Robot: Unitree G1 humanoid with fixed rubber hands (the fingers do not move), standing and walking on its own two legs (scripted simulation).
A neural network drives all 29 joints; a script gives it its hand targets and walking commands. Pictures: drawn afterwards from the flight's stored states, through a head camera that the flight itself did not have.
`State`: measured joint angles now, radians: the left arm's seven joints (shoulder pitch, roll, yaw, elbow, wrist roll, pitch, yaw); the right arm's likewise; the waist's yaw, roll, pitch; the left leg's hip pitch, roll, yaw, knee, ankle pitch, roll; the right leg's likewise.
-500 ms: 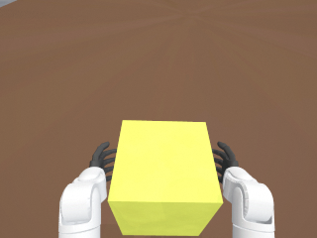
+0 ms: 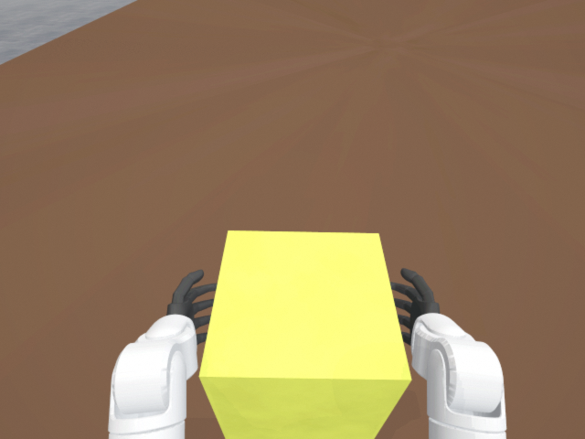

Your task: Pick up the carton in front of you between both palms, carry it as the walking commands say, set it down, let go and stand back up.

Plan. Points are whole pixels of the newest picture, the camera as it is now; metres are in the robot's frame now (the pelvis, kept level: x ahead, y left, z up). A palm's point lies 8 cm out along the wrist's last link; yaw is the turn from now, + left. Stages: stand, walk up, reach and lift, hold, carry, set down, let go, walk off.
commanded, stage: carry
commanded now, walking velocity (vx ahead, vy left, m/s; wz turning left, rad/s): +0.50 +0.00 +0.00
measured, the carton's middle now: (301, 342) +0.28 +0.00 +0.01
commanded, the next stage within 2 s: none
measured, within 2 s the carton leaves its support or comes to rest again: neither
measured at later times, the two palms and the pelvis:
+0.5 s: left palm (211, 179) +0.58 +0.18 +0.08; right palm (367, 180) +0.57 -0.12 +0.08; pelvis +0.31 +0.04 +0.00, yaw -2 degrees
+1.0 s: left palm (226, 137) +0.74 +0.17 +0.07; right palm (358, 136) +0.74 -0.12 +0.08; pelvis +0.48 +0.03 -0.02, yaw +0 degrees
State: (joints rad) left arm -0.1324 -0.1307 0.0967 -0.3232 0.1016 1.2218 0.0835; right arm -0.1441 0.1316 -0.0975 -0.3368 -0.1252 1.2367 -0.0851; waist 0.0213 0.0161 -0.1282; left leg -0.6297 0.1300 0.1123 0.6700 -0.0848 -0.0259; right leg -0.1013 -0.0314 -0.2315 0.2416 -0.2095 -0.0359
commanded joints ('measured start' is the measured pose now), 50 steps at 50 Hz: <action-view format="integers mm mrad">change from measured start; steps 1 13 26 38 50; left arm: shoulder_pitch -494 -563 -467 -526 -490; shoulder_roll -876 -942 -894 -971 -900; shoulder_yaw -699 -724 -738 -692 -712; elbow -114 -55 -160 -75 -12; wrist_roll -419 -413 -402 -403 -375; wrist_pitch -2 0 -16 -23 -16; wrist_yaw -256 -260 -229 -264 -251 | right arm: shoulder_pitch -467 -489 -402 -549 -457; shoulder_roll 896 958 873 962 892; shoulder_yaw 711 683 694 742 697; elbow -83 -1 -115 -81 20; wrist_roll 405 426 420 440 391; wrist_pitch -13 -26 -36 -26 -24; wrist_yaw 224 265 258 263 259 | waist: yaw -1 -38 -38 -24 -24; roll -132 65 147 -99 5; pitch -160 -285 -209 -340 -298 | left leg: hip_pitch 3 787 658 447 480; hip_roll -27 258 92 -12 23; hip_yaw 38 -366 105 -39 -51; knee -110 -397 -300 -299 -147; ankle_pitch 68 47 456 -150 390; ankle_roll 9 198 89 -6 -6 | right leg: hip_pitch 186 -626 -300 97 -9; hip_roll -227 -95 5 -202 -143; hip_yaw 131 232 26 166 119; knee -94 1011 246 145 356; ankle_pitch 167 -185 269 393 672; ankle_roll -79 29 56 -20 -3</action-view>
